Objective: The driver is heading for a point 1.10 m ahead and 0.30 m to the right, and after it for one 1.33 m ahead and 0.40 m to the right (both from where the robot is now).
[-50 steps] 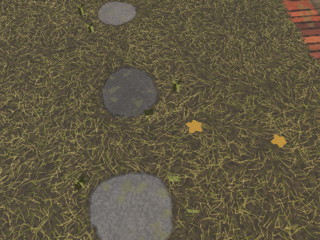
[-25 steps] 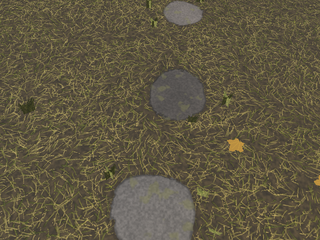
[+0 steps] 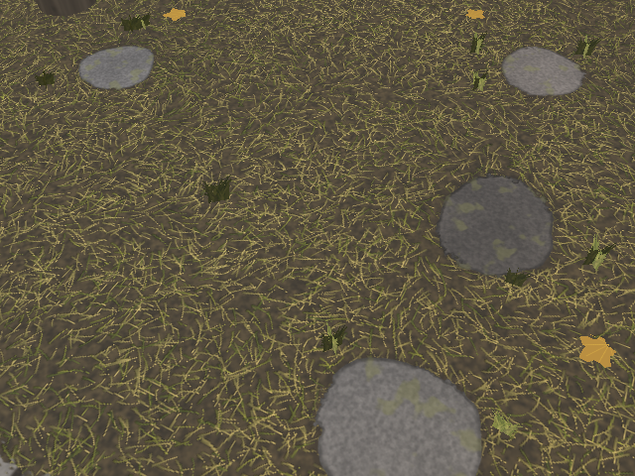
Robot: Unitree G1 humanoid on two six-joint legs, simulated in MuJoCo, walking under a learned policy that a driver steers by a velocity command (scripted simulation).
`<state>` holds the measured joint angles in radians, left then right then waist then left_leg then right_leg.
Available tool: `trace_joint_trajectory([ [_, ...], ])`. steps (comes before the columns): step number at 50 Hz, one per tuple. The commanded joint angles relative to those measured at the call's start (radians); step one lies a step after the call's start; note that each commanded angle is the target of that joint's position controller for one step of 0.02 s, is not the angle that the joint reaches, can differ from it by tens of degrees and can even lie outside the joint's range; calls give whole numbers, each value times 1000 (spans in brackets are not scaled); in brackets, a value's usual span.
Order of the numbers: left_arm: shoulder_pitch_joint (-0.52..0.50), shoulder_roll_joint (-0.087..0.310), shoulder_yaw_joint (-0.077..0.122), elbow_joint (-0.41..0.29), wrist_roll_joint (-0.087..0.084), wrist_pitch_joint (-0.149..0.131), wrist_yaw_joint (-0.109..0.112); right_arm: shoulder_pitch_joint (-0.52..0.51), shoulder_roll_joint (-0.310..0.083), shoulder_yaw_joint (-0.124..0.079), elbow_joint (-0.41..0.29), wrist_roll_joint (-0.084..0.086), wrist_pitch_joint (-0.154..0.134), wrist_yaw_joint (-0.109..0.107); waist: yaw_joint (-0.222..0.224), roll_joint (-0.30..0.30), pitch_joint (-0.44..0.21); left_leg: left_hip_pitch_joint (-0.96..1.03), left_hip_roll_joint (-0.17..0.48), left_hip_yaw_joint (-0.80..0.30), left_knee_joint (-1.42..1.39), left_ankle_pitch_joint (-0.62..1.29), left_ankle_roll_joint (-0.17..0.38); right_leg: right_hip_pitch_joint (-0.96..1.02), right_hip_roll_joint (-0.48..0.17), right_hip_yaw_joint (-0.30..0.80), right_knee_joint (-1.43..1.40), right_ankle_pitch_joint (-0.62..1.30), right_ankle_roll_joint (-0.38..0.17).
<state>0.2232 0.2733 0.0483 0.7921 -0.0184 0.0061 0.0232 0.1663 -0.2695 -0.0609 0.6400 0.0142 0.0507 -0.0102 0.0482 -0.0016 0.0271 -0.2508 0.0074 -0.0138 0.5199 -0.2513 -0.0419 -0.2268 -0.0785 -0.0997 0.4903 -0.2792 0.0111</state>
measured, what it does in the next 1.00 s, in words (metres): stands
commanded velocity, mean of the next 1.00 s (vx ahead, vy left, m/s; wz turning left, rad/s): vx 0.00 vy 0.00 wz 0.05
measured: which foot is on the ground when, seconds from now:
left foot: down 0.00-1.00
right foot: down 0.00-1.00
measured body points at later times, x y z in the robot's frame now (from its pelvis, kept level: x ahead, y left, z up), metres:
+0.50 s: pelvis +0.00 +0.02 +0.00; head +0.00 +0.01 +0.45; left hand +0.08 +0.29 -0.13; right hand +0.13 -0.23 -0.12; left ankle -0.01 +0.13 -0.74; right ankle +0.00 -0.12 -0.74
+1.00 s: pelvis +0.00 +0.01 +0.00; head +0.01 +0.01 +0.45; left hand +0.05 +0.27 -0.14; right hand +0.07 -0.24 -0.15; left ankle -0.01 +0.13 -0.74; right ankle +0.00 -0.12 -0.74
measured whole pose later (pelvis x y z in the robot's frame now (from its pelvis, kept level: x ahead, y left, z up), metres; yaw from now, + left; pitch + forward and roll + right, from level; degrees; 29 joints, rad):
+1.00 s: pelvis +0.00 +0.01 +0.00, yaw +1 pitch -2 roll +0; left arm 0.23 0.23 0.02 0.99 0.00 -0.01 0.04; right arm 0.19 -0.22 -0.03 1.03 0.00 0.01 -0.04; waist 0.01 0.00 0.04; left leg -0.19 0.00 -0.03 0.51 -0.29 0.00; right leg -0.19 -0.03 -0.02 0.51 -0.28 0.02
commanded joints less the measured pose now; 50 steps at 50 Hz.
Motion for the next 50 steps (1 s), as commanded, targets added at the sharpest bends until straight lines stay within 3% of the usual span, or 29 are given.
trace_joint_trajectory([
  [1, 54, 101, 15, -31, 30, -27, -14, 103, -165, -43, -40, -10, -7, -13, -26, 24, -170, 330, 144, -166, -177, 494, 94, -79, -95, 91, 83, 185, -48],
  [2, 68, 42, -6, -53, 54, -43, -28, 35, -200, -41, -55, -23, -4, -17, 22, 243, -171, 326, 286, -284, -112, 697, 223, -196, -12, 31, 130, -148, 25],
  [3, -24, 93, 4, -67, 44, -39, -20, 18, -120, -24, -55, -35, -18, -7, -45, 193, -172, 237, 289, -291, -141, 530, 297, -177, -10, 76, 179, -239, 53],
  [4, -55, 118, 12, -70, 28, -33, -19, -7, -96, -13, -44, -45, -32, 0, -42, 177, -135, 202, 255, -268, -164, 431, 280, -179, -10, 89, 205, -231, 55],
  [5, -60, 111, 13, -60, 24, -25, -14, -34, -100, -13, -39, -45, -42, 0, -39, 182, -114, 176, 224, -245, -173, 371, 254, -180, -5, 96, 208, -212, 55],
  [7, -23, 123, 19, -44, 31, -8, -8, -74, -110, -11, -32, -34, -57, 1, -25, 189, -76, 104, 213, -224, -177, 395, 241, -143, -8, 117, 231, -179, 67],
  [9, 17, 100, 13, -26, 29, -8, -12, -90, -93, -3, -17, -31, -59, 2, -8, 154, -80, 63, 192, -192, -165, 392, 232, -74, 1, 107, 186, -117, 65],
  [11, 27, 80, 5, -17, 34, -15, -16, -95, -72, 6, 4, -22, -56, 5, 8, 118, -76, 33, 150, -156, -142, 299, 189, 21, 7, 96, 9, 104, 53],
  [12, 16, 97, 5, -20, 43, -17, -16, -63, -63, 7, 21, -24, -57, 7, -6, 89, -75, 23, 114, -141, -132, 186, 150, 66, -5, 116, -35, 235, 45],
  [13, 10, 137, 10, -31, 41, -17, -15, -38, -66, 7, 32, -33, -57, 9, -32, 39, -56, 8, 75, -125, -120, 53, 118, 74, -33, 139, -54, 308, 28],
  [14, -5, 187, 25, -12, 26, -17, -15, -12, -73, 3, 33, -35, -53, 8, -70, -52, -18, 8, 37, -93, -135, 10, 97, 14, -21, 121, -24, 202, -1],
  [15, -9, 143, 19, -15, 23, -20, -18, -43, -88, 3, 42, -35, -50, 4, -33, -34, -1, 29, 30, -82, -111, 0, 84, -24, -8, 120, -45, 125, -12],
  [16, -9, 121, 12, -6, 30, -24, -17, -57, -85, 1, 43, -28, -49, 1, -33, -36, 2, 32, 29, -77, -98, 11, 84, -30, -7, 123, -59, 106, -7],
  [18, -14, 106, 7, 1, 34, -33, -15, -56, -75, 2, 53, -25, -43, -6, -32, -45, -11, 34, 31, -77, -87, 69, 87, -11, -2, 120, -63, 135, 3],
  [29, 4, 96, 2, 50, 27, -32, 6, -9, -67, -2, 166, -20, -49, -13, -28, 11, -25, 37, 24, -61, -82, 129, 70, 24, 13, 104, -48, 132, 1],
  [50, 35, 61, -4, 171, 22, -20, 18, 35, -59, 9, 367, -13, -50, -29, -40, 2, 2, 52, 13, -37, -94, 159, 62, 30, 35, 85, -65, 152, -2],
])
